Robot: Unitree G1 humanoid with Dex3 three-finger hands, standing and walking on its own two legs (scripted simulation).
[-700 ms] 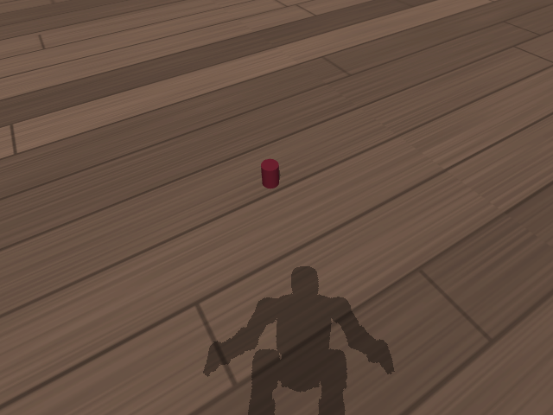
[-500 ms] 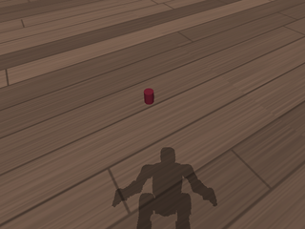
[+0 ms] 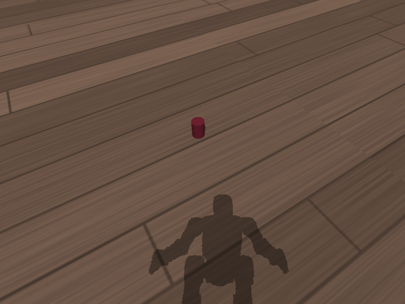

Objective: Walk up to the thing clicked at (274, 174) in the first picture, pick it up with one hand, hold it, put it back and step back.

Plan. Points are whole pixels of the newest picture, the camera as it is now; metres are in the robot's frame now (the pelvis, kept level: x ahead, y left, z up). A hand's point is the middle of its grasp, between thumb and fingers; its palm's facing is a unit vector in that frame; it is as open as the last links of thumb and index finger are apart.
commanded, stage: stand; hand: left
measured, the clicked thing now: (198, 128) +1.30 +0.08 -0.72
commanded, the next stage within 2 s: walk up in 0.42 s
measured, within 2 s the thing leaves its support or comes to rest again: neither
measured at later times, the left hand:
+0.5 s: hand out of the picture +0.06 +0.26 -0.16, palm faces -0.08 -0.93 -0.35, open 7.4 cm
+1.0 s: hand (112, 210) +0.38 +0.28 -0.14, palm faces -0.34 -0.77 -0.54, open 7.4 cm
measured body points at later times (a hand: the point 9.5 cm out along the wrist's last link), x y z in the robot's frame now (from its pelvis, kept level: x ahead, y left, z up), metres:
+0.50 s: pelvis +0.00 +0.01 -0.01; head +0.01 +0.00 +0.44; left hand +0.07 +0.31 -0.13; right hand +0.09 -0.31 -0.13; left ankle -0.01 +0.12 -0.74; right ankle +0.00 -0.12 -0.75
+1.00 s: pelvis +0.15 +0.05 -0.04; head +0.13 +0.02 +0.41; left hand +0.39 +0.32 -0.11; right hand +0.07 -0.27 -0.16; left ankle +0.18 +0.16 -0.69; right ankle +0.16 -0.11 -0.75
